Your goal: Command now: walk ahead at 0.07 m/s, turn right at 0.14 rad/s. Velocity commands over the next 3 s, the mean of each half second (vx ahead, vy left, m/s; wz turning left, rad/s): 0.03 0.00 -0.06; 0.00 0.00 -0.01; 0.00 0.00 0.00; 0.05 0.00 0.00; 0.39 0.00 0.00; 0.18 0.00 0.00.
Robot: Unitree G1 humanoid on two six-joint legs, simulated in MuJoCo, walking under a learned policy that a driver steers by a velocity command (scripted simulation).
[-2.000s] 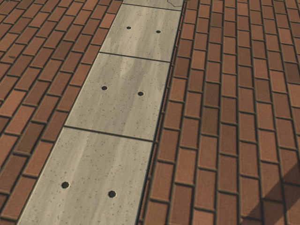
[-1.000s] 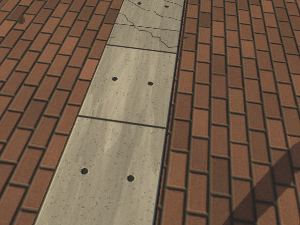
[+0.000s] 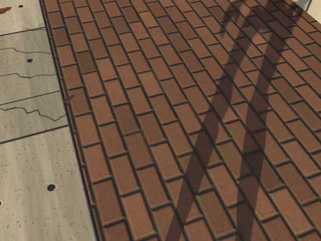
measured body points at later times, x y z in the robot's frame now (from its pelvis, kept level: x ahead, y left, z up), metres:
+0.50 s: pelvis +0.06 -0.02 +0.00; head +0.07 -0.02 +0.45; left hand +0.13 +0.23 -0.13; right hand +0.18 -0.28 -0.12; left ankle +0.10 +0.11 -0.73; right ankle +0.01 -0.15 -0.73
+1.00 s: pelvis +0.06 -0.03 +0.01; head +0.07 -0.03 +0.46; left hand +0.08 +0.22 -0.14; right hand +0.14 -0.28 -0.14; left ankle +0.10 +0.11 -0.73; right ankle +0.01 -0.15 -0.73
